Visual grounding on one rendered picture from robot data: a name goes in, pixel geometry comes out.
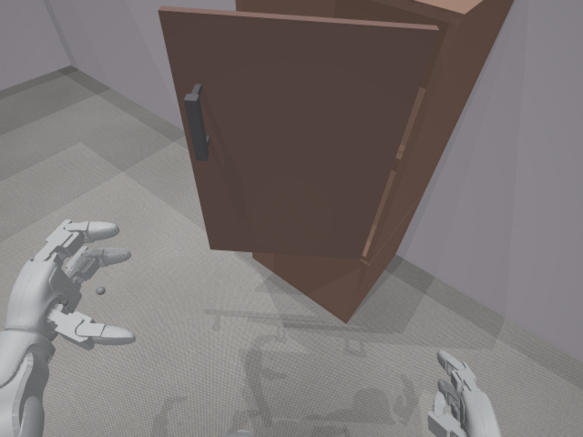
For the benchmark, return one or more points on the handle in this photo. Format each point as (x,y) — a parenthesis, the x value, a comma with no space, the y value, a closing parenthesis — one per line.
(196,124)

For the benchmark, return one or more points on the cupboard door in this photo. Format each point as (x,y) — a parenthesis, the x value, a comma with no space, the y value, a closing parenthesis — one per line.
(305,116)

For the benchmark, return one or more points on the robot right hand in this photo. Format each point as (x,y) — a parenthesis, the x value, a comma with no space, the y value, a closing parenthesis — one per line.
(472,409)

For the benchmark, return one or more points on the left robot forearm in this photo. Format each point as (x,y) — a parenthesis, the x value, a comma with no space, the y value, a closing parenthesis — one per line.
(24,372)

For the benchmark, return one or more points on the robot left hand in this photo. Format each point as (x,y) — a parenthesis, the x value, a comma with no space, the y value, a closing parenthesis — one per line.
(34,300)

